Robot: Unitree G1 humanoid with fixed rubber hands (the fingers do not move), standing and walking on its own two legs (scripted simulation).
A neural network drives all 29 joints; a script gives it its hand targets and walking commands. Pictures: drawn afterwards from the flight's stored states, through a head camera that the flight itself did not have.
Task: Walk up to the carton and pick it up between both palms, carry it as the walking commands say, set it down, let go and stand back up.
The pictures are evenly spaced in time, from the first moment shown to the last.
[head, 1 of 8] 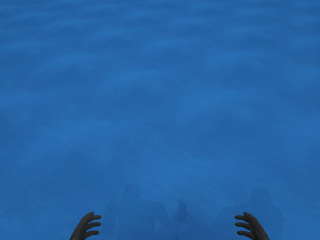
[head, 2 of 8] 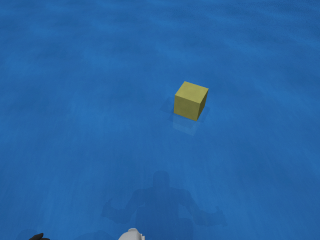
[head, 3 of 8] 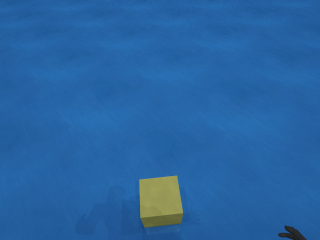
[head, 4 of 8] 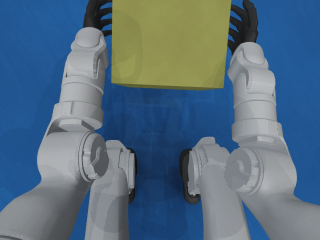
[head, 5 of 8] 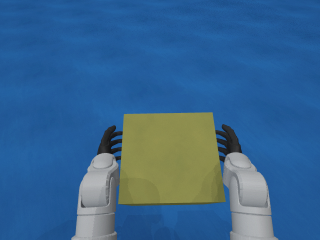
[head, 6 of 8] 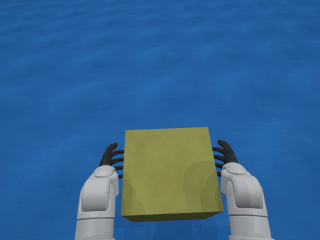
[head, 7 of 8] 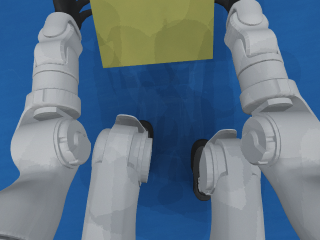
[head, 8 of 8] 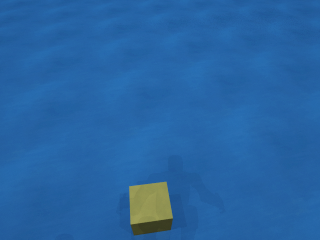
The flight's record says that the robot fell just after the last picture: no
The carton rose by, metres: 0.70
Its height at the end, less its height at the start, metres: +0.00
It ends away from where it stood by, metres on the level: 1.53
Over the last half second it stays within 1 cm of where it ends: yes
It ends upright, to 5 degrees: yes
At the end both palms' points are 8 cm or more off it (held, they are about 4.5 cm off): yes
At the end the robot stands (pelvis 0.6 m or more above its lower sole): yes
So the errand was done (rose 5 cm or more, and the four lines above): yes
